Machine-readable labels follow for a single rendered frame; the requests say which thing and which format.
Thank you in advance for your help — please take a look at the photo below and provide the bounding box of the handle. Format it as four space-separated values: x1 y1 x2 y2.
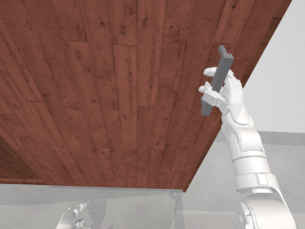
200 45 234 116

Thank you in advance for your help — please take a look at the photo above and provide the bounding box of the right robot upper arm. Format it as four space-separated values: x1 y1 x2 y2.
235 198 295 229

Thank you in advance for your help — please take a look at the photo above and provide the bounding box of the wardrobe door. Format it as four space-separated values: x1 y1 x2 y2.
0 136 41 179
0 0 282 190

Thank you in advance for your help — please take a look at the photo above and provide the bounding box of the robot right hand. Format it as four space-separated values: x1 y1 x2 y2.
198 67 244 114

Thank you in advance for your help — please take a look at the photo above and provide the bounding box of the robot left hand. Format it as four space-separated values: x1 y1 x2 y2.
55 200 91 229

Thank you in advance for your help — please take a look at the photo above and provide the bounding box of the robot right forearm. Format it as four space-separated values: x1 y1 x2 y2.
221 104 296 229

